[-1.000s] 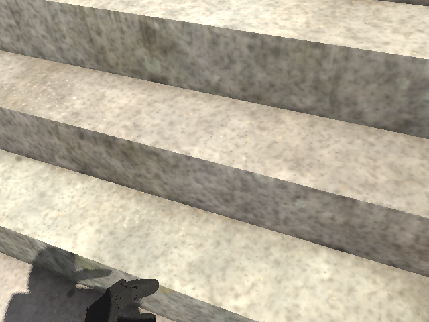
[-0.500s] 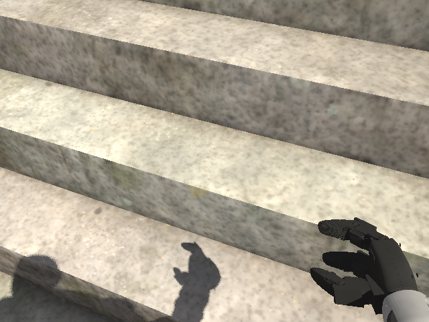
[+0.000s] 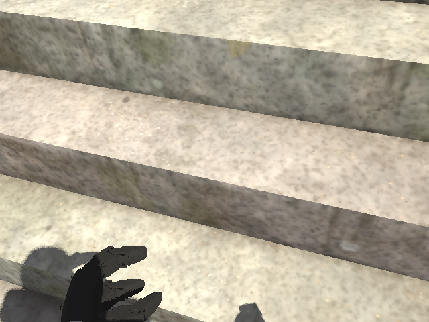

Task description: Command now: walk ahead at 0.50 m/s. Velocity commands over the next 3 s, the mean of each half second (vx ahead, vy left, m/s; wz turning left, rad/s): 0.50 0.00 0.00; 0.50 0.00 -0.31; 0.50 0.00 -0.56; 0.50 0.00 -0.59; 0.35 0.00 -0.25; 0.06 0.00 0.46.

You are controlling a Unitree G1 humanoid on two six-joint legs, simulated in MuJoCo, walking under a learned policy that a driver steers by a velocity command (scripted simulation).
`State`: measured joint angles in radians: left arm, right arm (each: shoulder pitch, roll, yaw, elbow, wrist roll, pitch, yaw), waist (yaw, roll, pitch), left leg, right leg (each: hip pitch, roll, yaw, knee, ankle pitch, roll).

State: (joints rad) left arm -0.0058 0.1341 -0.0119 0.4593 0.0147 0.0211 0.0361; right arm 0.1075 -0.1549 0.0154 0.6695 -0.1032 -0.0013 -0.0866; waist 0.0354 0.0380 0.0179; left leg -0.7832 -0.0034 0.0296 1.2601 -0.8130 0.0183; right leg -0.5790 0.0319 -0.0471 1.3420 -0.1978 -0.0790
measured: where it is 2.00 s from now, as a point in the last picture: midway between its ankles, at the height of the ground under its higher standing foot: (178, 146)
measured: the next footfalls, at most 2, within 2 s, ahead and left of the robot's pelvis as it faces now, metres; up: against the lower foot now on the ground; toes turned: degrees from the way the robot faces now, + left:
right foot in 0.06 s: -0.03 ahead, -0.04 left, -0.21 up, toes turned -5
left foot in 0.70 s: +0.28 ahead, +0.39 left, +0.00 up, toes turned +2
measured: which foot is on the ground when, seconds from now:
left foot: down 0.00-0.02, up 0.04-0.68, down 0.70-1.00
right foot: up 0.00-0.04, down 0.06-0.72, up 0.74-1.00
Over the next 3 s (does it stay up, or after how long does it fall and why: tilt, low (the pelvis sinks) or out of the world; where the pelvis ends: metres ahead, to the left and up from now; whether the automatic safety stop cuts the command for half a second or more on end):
stays up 0.94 -0.05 0.74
